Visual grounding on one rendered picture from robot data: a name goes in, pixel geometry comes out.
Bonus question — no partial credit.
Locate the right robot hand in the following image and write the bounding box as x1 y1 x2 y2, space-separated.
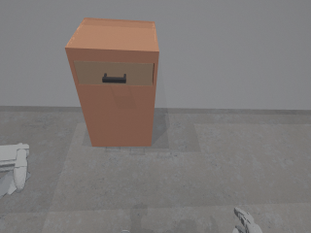
232 207 262 233

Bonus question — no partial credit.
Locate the handle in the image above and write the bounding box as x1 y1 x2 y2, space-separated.
102 73 126 83

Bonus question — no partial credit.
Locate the left robot hand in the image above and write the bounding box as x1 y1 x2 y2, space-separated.
0 143 31 199

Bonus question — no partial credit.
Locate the cabinet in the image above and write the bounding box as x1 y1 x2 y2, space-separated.
65 17 159 147

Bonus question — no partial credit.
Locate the drawer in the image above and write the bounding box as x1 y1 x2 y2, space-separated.
74 60 154 86

